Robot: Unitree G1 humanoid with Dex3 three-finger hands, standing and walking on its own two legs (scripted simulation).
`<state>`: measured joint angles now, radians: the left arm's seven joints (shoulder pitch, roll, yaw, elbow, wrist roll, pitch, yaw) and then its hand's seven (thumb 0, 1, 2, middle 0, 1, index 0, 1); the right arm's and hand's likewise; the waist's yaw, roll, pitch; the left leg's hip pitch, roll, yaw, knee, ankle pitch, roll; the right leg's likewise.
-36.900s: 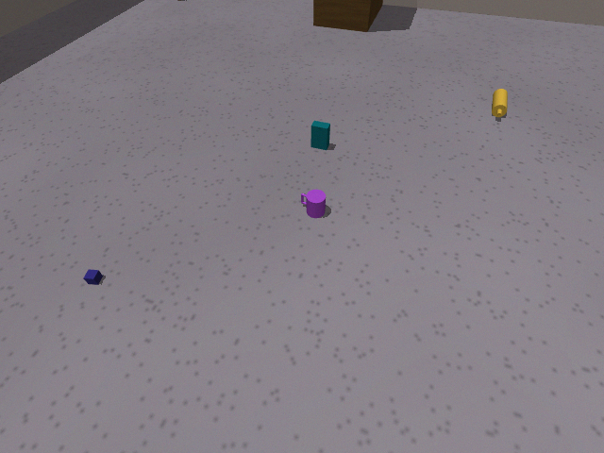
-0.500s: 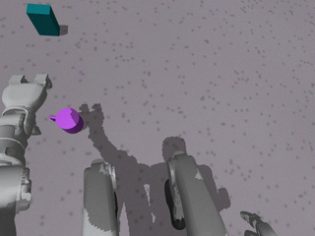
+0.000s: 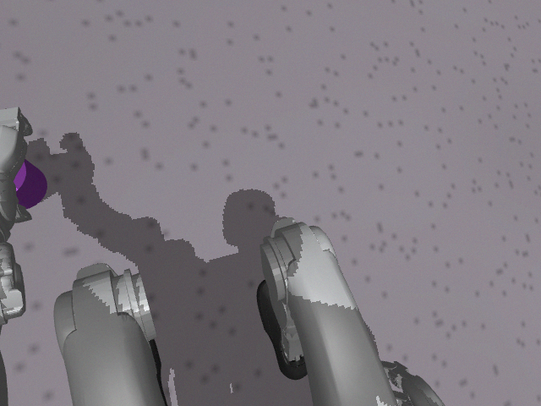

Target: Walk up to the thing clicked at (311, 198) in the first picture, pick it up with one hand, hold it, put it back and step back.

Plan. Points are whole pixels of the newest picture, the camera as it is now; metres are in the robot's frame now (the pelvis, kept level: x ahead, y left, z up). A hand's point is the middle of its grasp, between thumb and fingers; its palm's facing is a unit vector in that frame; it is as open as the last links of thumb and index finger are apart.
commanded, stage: rest palm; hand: left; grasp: from above
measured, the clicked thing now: out of the picture +0.49 +0.33 -0.28
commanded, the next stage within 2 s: close in 1.82 s
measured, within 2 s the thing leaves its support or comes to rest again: neither
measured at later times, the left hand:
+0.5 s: hand (3, 190) +0.45 +0.30 -0.23, palm faces -0.47 -0.12 -0.87, open 14.2 cm
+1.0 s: hand (12, 188) +0.46 +0.30 -0.25, palm faces -0.44 -0.12 -0.89, open 14.0 cm
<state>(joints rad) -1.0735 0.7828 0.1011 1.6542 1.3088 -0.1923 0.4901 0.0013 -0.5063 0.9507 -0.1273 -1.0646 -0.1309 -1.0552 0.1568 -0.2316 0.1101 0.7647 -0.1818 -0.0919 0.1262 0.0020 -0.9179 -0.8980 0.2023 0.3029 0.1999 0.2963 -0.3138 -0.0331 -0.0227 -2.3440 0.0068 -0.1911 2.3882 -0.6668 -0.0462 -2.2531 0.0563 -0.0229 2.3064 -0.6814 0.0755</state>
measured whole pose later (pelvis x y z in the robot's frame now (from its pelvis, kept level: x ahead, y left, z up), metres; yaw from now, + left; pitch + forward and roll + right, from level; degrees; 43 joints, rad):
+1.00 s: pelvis +0.00 +0.01 -0.03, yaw -4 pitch +30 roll -12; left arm -1.02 0.88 0.13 1.71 1.29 -0.20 0.59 0.00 -0.51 0.97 -0.06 -1.02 -0.10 -1.02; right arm 0.13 -0.28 0.19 0.75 -0.24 -0.14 0.20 0.00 -0.92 -0.91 0.20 0.30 0.20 0.30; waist -0.34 -0.07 0.05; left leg -2.37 0.00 -0.26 2.53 -0.70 -0.04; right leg -2.26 0.08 -0.07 2.40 -0.69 0.07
